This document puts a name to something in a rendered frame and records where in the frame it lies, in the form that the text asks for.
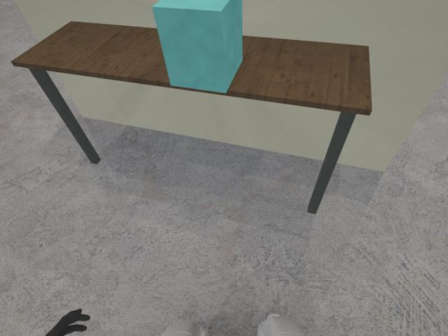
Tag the robot thigh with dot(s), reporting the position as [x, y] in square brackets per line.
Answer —
[280, 326]
[184, 328]

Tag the carton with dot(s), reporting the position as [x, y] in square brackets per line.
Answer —
[201, 41]

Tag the robot left hand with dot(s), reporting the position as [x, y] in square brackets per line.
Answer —
[63, 327]

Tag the table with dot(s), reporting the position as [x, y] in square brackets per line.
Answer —
[330, 76]

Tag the left robot thigh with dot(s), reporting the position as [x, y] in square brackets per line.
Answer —
[184, 328]

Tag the right robot thigh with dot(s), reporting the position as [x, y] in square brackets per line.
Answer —
[280, 326]

